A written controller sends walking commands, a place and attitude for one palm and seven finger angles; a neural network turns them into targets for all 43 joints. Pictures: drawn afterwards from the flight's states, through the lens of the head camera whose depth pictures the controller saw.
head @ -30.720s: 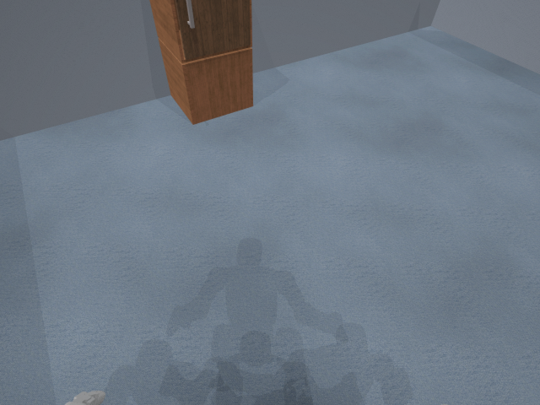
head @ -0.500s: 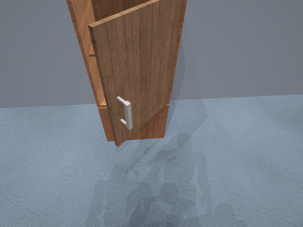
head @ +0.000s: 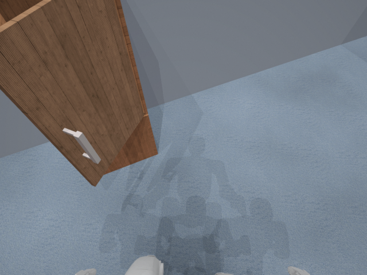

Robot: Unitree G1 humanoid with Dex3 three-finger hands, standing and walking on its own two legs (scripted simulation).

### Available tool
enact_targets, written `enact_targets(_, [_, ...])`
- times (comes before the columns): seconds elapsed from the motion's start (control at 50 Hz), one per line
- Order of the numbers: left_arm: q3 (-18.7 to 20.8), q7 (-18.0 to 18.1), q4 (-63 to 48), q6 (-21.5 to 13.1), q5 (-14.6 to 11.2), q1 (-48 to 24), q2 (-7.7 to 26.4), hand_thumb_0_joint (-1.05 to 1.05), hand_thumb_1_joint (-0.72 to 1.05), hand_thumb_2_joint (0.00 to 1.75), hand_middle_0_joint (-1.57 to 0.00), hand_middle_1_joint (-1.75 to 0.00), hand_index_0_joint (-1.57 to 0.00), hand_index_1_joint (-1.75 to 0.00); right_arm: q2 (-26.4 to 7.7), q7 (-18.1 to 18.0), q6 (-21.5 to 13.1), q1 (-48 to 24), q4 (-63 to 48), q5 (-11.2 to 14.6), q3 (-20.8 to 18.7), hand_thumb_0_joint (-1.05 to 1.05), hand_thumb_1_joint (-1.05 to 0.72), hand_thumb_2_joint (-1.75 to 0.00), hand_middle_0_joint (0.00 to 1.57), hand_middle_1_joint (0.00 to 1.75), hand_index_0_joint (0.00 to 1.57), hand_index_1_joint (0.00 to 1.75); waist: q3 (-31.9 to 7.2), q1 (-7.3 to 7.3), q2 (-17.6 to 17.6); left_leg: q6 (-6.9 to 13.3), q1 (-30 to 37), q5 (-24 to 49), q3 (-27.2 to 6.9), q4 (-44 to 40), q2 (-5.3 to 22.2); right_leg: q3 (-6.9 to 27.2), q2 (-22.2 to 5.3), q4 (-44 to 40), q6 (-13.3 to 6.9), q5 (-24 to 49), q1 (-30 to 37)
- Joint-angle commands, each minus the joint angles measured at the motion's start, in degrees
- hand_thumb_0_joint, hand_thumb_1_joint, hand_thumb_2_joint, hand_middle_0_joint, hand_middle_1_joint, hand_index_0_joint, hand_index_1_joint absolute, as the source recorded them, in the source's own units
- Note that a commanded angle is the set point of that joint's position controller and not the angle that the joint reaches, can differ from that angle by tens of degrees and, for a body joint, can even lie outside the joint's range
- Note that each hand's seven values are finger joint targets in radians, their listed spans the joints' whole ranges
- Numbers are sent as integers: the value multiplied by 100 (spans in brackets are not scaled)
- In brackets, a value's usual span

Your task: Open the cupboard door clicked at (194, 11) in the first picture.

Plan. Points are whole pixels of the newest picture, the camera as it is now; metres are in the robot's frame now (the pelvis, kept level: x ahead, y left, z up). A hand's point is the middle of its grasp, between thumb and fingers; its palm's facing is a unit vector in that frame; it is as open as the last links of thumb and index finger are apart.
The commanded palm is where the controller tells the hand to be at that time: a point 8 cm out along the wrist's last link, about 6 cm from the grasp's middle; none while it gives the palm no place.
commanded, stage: walk to a spot facing it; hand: left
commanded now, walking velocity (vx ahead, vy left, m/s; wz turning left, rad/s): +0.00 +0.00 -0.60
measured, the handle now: (83, 146) +0.45 +0.34 -0.10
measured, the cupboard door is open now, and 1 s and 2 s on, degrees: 43 43 43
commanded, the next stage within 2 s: none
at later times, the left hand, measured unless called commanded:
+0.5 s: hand (131, 254) +0.17 +0.15 -0.16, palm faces -0.27 -0.92 -0.29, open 7.4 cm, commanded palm none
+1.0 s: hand (177, 221) +0.26 +0.04 -0.16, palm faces -0.54 -0.80 -0.27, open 7.4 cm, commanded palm none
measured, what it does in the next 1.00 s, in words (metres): steps on the spot, turning right: left foot, then right foot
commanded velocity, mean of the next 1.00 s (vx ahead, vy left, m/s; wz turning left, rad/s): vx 0.05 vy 0.00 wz -0.60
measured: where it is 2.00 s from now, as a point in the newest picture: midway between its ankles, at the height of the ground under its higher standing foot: (273, 250)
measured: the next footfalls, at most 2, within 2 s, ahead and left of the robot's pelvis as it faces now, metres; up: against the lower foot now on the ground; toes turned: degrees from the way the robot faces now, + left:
left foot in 0.14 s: +0.06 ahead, +0.14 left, +0.00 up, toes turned -4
right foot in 0.40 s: +0.04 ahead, -0.14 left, +0.00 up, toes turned -15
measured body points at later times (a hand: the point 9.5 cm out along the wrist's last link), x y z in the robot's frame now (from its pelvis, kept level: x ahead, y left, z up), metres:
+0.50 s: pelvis +0.02 -0.03 -0.01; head +0.08 -0.06 +0.44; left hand +0.19 +0.20 -0.14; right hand +0.00 -0.31 -0.16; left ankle +0.03 +0.13 -0.68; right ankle +0.00 -0.13 -0.73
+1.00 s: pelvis +0.05 -0.08 -0.01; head +0.08 -0.12 +0.43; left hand +0.29 +0.08 -0.14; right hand -0.06 -0.31 -0.17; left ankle +0.10 +0.09 -0.71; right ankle +0.00 -0.16 -0.74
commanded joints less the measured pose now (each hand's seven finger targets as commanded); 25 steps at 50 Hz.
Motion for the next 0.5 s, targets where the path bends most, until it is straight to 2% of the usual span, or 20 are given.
enact_targets(0.0, [362, 76, -403, -97, 14, 206, 1277, 0, 90, 90, -20, -30, -20, -30, -271, -31, -151, 214, -446, 63, -15, 0, -90, -90, 20, 30, 20, 30, -928, 66, -882, 43, 295, 127, -124, -1156, -125, 1733, -1278, -978, -950, 2601, 810])
enact_targets(0.04, [354, 54, -448, -65, -21, 19, 1208, 0, 90, 90, -20, -30, -20, -30, -306, -62, -188, 558, -374, 72, -11, 0, -90, -90, 20, 30, 20, 30, -942, -127, -802, 79, 993, 694, -126, -2188, -207, 1709, -1033, -777, -696, 2347, 431])
enact_targets(0.06, [318, 49, -474, -55, -46, -69, 1108, 0, 90, 90, -20, -30, -20, -30, -377, -74, -230, 817, -302, 73, -22, 0, -90, -90, 20, 30, 20, 30, -1037, -273, -626, 110, 1705, 1175, -211, -2994, -110, 1592, -844, -514, -453, 1957, -15])
enact_targets(0.08, [257, 11, -591, -28, -106, -11, 812, 0, 90, 90, -20, -30, -20, -30, -796, -112, -297, 954, -297, 6, -75, 0, -90, -90, 20, 30, 20, 30, -1071, -294, 481, 441, 2428, 1281, -1199, -3749, 778, 1101, -237, 75, -123, 791, -929])
enact_targets(0.1, [178, -74, -744, -34, -133, 4, 575, 0, 90, 90, -20, -30, -20, -30, -1330, -132, -324, 1043, -386, -87, -166, 0, -90, -90, 20, 30, 20, 30, -962, -292, 1881, 1163, 2544, 1913, -2674, -4237, 2294, 48, 317, 1451, 250, -1575, -1670])
enact_targets(0.12, [221, -136, -872, -71, -73, -173, 785, 0, 90, 90, -20, -30, -20, -30, -1427, -166, -300, 972, -496, -108, -166, 0, -90, -90, 20, 30, 20, 30, -718, -286, 1235, 1641, 1652, 1950, -2791, -4194, 2712, -89, -56, 2512, 348, -1865, -1480])
enact_targets(0.14, [257, -172, -726, -51, 14, -206, 762, 0, 90, 90, -20, -30, -20, -30, -1198, -151, -337, 829, -461, -162, -109, 0, -90, -90, 20, 30, 20, 30, -705, -161, 954, 1522, 1674, 2723, -2380, -4031, 2233, -128, -36, 3099, 395, -1577, -1548])
enact_targets(0.16, [246, -192, -665, -48, -4, -126, 718, 0, 90, 90, -20, -30, -20, -30, -1110, -148, -341, 670, -518, -150, -71, 0, -90, -90, 20, 30, 20, 30, -818, -57, 1279, 1380, 1771, 3462, -1760, -3736, 1986, -212, -168, 3248, 431, -1473, -1598])
enact_targets(0.18, [219, -219, -650, -40, -39, -182, 658, 0, 90, 90, -20, -30, -20, -30, -962, -146, -327, 567, -548, -144, -47, 0, -90, -90, 20, 30, 20, 30, -789, -37, 1318, 1241, 1876, 4097, -1128, -3522, 1696, -351, -220, 3109, 464, -1366, -1523])
enact_targets(0.2, [173, -242, -663, -27, -63, -245, 575, 0, 90, 90, -20, -30, -20, -30, -919, -143, -311, 570, -553, -148, -35, 0, -90, -90, 20, 30, 20, 30, -814, -42, 1281, 1117, 1929, 4493, -672, -3349, 1518, -524, -244, 2691, 464, -1338, -1318])
enact_targets(0.24, [108, -270, -698, -42, -68, -322, 478, 0, 90, 90, -20, -30, -20, -30, -994, -135, -300, 794, -483, -146, -71, 0, -90, -90, 20, 30, 20, 30, -1042, -164, 1389, 960, 2151, 4793, -268, -3079, 1371, -876, -131, 1651, 410, -1183, -792])
enact_targets(0.28, [101, -280, -691, -70, -79, -340, 502, 0, 90, 90, -20, -30, -20, -30, -1132, -107, -265, 918, -431, -123, -129, 0, -90, -90, 20, 30, 20, 30, -1021, -221, 1324, 861, 2073, 4672, -199, -2889, 1441, -1066, -3, 896, 323, -931, -339])
enact_targets(0.32, [146, -273, -568, -102, -86, 62, 623, 0, 90, 90, -20, -30, -20, -30, -1166, -79, -230, 796, -440, -75, -159, 0, -90, -90, 20, 30, 20, 30, -1064, 19, 1142, 580, 1718, 4008, 26, -2380, 1331, -1135, 46, -244, 221, 128, 530])
enact_targets(0.34, [216, -234, -457, -133, -64, 459, 904, 0, 90, 90, -20, -30, -20, -30, -1054, -51, -216, 736, -518, -30, -156, 0, -90, -90, 20, 30, 20, 30, -1177, 215, 513, 324, 1028, 3107, 256, -1695, 1111, -675, -282, -806, 49, 1237, 1468])
enact_targets(0.36, [361, -126, -364, -190, 6, 743, 1596, 0, 90, 90, -20, -30, -20, -30, -582, -8, -206, 655, -730, 34, -68, 0, -90, -90, 20, 30, 20, 30, -1290, 328, -1408, -45, -492, 583, 839, -423, 301, 1474, -1828, -1196, -568, 2981, 2429])
enact_targets(0.38, [400, -54, -297, -170, -59, 1078, 1890, 0, 90, 90, -20, -30, -20, -30, -611, -53, -158, 339, -856, 54, -11, 0, -90, -90, 20, 30, 20, 30, -1252, 633, -1591, -62, -748, -1299, 135, 509, 175, 2080, -2567, -1242, -1268, 3589, 1996])
enact_targets(0.4, [391, 14, -327, -125, -28, 862, 1644, 0, 90, 90, -20, -30, -20, -30, -555, -85, -131, 133, -780, 45, -26, 0, -90, -90, 20, 30, 20, 30, -1013, 530, -1379, 11, -919, -994, -294, 920, 266, 2013, -2168, -1230, -1326, 2745, 1620])
enact_targets(0.42, [367, 50, -408, -96, -17, 490, 1481, 0, 90, 90, -20, -30, -20, -30, -572, -84, -128, 137, -713, 34, -29, 0, -90, -90, 20, 30, 20, 30, -863, 354, -1494, -7, -1011, -676, -360, 1009, 321, 1884, -1882, -1141, -1264, 2596, 1431])
enact_targets(0.44, [324, 68, -485, -79, -14, 214, 1332, 0, 90, 90, -20, -30, -20, -30, -562, -63, -113, 198, -633, 22, -29, 0, -90, -90, 20, 30, 20, 30, -807, 210, -1272, -39, -810, -399, -339, 924, 334, 1539, -1696, -1086, -1157, 2559, 1174])
enact_targets(0.48, [298, 72, -568, -90, 3, 20, 1274, 0, 90, 90, -20, -30, -20, -30, -369, -8, -105, 376, -494, 31, 0, 0, -90, -90, 20, 30, 20, 30, -973, 59, -810, -62, -204, -109, -145, 244, 195, 1225, -1418, -1031, -1021, 2475, 870])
